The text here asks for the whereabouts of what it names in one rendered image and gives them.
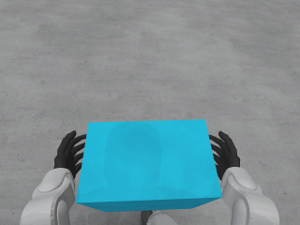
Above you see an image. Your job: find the carton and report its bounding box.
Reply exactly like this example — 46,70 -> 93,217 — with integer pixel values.
76,119 -> 222,212

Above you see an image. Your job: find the left robot hand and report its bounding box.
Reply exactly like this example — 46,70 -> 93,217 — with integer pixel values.
53,130 -> 87,179

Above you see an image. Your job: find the right robot hand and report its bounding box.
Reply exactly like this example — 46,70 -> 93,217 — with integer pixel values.
208,131 -> 240,181

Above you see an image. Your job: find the right robot shin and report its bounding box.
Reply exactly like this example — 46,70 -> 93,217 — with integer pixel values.
147,211 -> 162,222

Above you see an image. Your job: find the robot right forearm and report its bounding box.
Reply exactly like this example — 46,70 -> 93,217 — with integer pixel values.
220,167 -> 280,225

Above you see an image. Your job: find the right robot foot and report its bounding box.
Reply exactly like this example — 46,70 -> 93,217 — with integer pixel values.
141,210 -> 153,225

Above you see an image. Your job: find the robot left forearm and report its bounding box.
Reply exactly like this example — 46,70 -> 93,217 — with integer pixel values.
20,168 -> 76,225

